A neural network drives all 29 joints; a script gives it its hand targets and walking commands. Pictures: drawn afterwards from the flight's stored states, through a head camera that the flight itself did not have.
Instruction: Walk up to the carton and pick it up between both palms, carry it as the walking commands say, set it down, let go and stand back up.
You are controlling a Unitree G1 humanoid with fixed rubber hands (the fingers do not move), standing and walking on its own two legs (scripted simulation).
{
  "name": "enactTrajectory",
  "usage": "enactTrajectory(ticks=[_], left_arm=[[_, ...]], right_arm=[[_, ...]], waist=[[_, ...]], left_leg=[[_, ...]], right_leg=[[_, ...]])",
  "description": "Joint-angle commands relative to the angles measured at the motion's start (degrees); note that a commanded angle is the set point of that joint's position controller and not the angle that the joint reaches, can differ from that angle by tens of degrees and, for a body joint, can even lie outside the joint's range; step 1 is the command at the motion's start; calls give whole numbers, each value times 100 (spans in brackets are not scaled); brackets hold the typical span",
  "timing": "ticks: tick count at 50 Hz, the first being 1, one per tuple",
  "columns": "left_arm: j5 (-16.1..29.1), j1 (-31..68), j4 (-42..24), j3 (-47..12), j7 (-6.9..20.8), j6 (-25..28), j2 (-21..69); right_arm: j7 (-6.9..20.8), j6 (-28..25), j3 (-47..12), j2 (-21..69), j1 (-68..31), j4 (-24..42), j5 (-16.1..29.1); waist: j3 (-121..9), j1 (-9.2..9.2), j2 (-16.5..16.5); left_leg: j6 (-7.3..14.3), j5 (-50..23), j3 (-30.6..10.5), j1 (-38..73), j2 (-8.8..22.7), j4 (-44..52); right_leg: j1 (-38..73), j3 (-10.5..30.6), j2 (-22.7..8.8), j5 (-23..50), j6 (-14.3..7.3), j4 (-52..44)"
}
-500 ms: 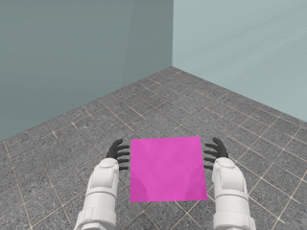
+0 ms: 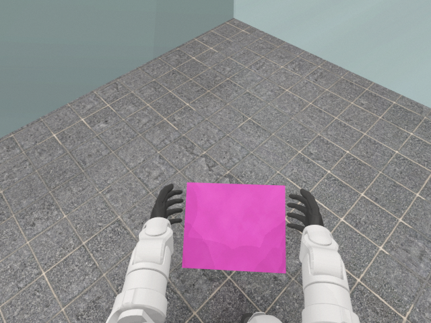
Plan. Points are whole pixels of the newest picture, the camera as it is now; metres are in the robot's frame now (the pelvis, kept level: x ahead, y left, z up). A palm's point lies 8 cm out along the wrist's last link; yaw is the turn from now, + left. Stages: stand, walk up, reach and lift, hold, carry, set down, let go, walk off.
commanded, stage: set down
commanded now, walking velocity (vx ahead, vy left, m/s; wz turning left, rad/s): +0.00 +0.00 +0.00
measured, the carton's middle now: (234, 224) +0.35 -0.06 -0.13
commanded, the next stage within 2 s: none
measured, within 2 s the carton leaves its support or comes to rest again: neither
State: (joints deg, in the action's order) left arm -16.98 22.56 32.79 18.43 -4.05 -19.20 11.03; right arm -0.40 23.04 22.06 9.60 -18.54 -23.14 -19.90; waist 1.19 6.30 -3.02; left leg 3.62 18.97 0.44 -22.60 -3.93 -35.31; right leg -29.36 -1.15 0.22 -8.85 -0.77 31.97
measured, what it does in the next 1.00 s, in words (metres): lowers itself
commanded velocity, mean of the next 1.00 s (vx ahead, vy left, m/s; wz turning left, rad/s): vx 0.00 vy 0.00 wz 0.00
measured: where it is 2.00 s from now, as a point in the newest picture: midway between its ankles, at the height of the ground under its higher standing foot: outside the picture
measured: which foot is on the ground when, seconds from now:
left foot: down 0.00-1.00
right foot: down 0.00-1.00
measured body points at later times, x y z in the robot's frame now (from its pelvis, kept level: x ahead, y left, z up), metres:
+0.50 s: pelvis -0.04 -0.01 -0.06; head +0.12 -0.05 +0.36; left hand +0.36 +0.09 -0.12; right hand +0.32 -0.22 -0.13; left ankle -0.02 +0.08 -0.73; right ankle +0.07 -0.11 -0.73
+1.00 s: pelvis -0.05 -0.02 -0.14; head +0.15 -0.04 +0.26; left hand +0.39 +0.09 -0.21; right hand +0.35 -0.21 -0.22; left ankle -0.02 +0.08 -0.73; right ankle +0.07 -0.11 -0.73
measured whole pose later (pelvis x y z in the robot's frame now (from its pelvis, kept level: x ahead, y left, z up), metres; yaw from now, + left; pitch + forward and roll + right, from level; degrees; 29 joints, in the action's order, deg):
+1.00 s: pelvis -0.05 -0.02 -0.14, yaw +2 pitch +37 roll +1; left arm -12.3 40.5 36.0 23.7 -4.9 -13.0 7.6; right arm -4.2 16.9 24.7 5.3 -37.6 -30.4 -13.8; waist -12.1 4.7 -4.1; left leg 2.5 30.1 1.5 -85.0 -4.6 -78.2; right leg -91.6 -2.3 -1.2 -18.0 -2.5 72.7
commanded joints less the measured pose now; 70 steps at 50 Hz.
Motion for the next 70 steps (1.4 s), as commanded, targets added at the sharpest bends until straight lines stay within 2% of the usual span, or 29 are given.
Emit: enactTrajectory(ticks=[1, 7, 13, 26, 37, 46, 60, 70], left_arm=[[774, 2537, 102, -2700, 1272, 604, 5006], [700, 2833, 317, -2689, 1246, 952, 4850], [675, 3324, 401, -2641, 1274, 1075, 4786], [713, 4143, 499, -2484, 1569, 969, 4810], [901, 4569, 576, -2588, 1686, 784, 4899], [1037, 4827, 600, -2648, 1574, 711, 4883], [1203, 5298, 718, -2688, 1207, 692, 4854], [1244, 5768, 881, -2563, 1010, 717, 4766]], right_arm=[[1358, -518, -3012, 4384, -2601, -297, 921], [1306, -852, -2975, 4315, -2832, -537, 776], [1325, -978, -2863, 4346, -3277, -780, 708], [1371, -891, -2918, 4689, -4109, -978, 884], [1273, -801, -3107, 4778, -4631, -917, 1138], [1226, -757, -3122, 4643, -4964, -923, 1324], [1265, -755, -2878, 4167, -5492, -1057, 1484], [1292, -766, -2708, 3902, -6055, -1150, 1557]], waist=[[-2945, 0, 119], [-3225, 52, 173], [-3538, 87, 186], [-4507, 36, 309], [-5294, 47, 260], [-5783, 58, 181], [-6197, 160, 24], [-6323, 175, 59]], left_leg=[[-248, -2011, -930, -797, 40, 367], [-216, -1467, -911, -1456, -100, 24], [-176, -815, -869, -2202, -208, -339], [-78, 45, -609, -4073, -408, -1476], [-126, 206, -494, -5280, -525, -2487], [-188, 232, -438, -5953, -596, -3134], [-312, 236, -408, -6377, -683, -3896], [-328, 424, -345, -6774, -761, -4433]], right_leg=[[2237, 656, 303, 2341, -71, 544], [1579, 625, 354, 1921, -59, 868], [914, 583, 386, 1279, -66, 1242], [205, 682, 369, 486, -50, 2110], [-501, 747, 422, 308, -35, 2946], [-1230, 619, 493, 407, 7, 3645], [-2634, 251, 616, 462, 38, 4638], [-3264, 160, 620, 286, 57, 5174]])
